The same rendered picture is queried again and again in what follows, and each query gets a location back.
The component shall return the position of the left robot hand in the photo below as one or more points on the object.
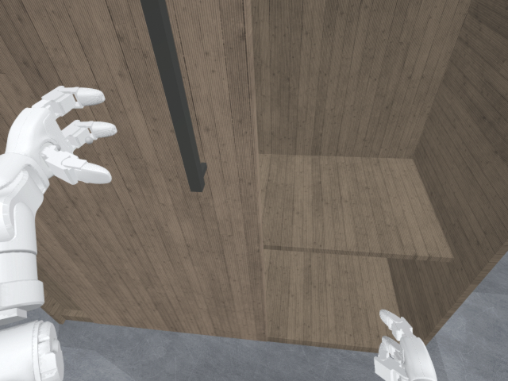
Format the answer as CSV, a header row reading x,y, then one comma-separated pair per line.
x,y
35,131

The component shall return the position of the wardrobe door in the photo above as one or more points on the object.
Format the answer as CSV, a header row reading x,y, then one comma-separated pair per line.
x,y
144,251
55,290

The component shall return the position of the handle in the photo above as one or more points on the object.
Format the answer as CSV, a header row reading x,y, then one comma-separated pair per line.
x,y
159,29

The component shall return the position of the robot left upper arm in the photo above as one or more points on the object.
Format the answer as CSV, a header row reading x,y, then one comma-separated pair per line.
x,y
31,352

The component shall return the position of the left robot forearm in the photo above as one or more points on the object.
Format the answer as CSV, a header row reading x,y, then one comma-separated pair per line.
x,y
22,187

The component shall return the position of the right robot hand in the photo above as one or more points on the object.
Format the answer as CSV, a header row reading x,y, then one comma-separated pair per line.
x,y
411,358

